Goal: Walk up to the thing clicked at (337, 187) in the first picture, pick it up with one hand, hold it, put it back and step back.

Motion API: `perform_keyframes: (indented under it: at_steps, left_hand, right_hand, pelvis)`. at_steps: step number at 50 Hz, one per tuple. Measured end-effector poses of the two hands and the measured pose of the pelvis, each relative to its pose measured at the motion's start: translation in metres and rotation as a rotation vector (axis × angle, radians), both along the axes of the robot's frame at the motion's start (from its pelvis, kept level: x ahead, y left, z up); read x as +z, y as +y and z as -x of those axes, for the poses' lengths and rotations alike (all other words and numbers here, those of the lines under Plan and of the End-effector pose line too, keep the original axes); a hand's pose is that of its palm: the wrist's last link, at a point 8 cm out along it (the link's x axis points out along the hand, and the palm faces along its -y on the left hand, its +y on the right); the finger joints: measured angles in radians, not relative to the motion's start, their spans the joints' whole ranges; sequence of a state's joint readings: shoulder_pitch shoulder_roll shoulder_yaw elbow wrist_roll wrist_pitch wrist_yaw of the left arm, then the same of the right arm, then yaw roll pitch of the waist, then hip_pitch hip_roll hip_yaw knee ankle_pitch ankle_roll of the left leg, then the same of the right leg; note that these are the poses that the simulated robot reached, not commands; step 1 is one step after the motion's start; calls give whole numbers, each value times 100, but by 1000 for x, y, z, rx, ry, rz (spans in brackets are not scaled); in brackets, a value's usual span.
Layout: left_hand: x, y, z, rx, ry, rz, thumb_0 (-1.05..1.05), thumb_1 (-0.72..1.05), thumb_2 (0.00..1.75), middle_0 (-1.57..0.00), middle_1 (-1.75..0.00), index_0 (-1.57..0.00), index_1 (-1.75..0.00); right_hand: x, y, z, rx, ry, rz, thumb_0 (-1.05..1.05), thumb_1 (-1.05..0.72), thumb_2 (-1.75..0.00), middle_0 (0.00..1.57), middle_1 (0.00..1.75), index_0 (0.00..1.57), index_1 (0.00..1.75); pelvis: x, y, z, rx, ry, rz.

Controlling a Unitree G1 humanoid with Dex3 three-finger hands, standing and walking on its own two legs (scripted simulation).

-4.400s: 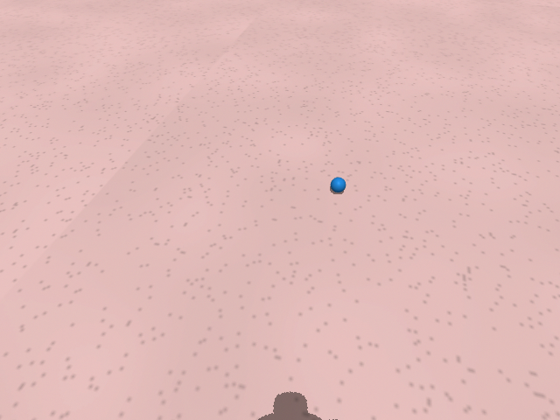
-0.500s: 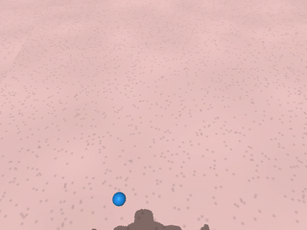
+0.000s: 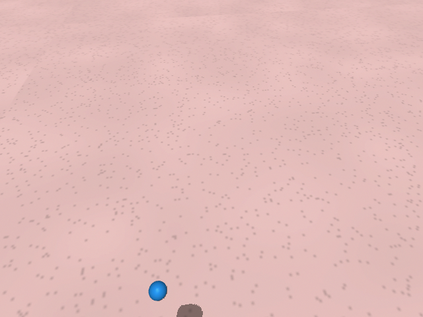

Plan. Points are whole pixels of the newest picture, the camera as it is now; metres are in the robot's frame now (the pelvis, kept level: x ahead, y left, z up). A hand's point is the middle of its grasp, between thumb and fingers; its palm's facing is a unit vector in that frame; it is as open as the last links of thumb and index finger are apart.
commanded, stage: walk up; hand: left
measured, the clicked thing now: (157, 290) +0.41 +0.25 -0.74
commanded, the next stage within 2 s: stand in 0.62 s
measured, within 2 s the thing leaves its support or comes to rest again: neither
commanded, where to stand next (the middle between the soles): +0.06 +0.00 m, yaw +1 degrees
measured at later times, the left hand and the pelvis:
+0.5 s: hand out of the picture +0.09 +0.25 -0.16, palm faces +0.00 -0.95 -0.33, open 7.4 cm; pelvis +0.01 +0.00 +0.00, yaw +0 degrees
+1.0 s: hand out of the picture +0.11 +0.25 -0.15, palm faces -0.01 -0.94 -0.34, open 7.4 cm; pelvis +0.02 +0.00 +0.00, yaw +1 degrees
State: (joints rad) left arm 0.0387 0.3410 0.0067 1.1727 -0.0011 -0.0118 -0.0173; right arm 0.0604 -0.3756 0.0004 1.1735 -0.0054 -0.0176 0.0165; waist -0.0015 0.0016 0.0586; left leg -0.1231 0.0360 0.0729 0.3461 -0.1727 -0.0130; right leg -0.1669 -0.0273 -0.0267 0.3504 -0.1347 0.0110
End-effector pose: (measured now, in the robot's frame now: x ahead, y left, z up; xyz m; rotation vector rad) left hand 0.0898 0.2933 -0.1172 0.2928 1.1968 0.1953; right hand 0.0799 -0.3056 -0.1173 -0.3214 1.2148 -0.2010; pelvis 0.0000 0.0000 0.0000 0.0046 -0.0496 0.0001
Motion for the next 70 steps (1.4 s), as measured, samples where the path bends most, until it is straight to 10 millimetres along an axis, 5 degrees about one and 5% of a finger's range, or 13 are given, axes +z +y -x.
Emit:
perform_keyframes:
  at_steps: [15, 41, 70]
  left_hand:
    - [-2, 2, 22, 34, 61, -3, 0, 91, 90, -20, -30, -20, -30]
    - [1, 2, -10, -4, 7, -8, 0, 91, 90, -20, -30, -20, -30]
    - [3, -4, -5, 17, 37, -21, 0, 91, 90, -20, -30, -20, -30]
  right_hand:
    - [-5, 11, -3, 4, 22, -30, 0, -91, -90, 20, 30, 20, 30]
    - [-2, 12, -12, -6, 12, -21, 0, -91, -90, 20, 30, 20, 30]
    - [-5, 2, -25, 17, 26, -21, 0, -91, -90, 20, 30, 20, 30]
  pelvis:
    - [2, 0, -6, 1, 5, 3]
    - [2, 2, -18, 5, 9, -1]
    - [2, -8, -29, 19, 13, 2]
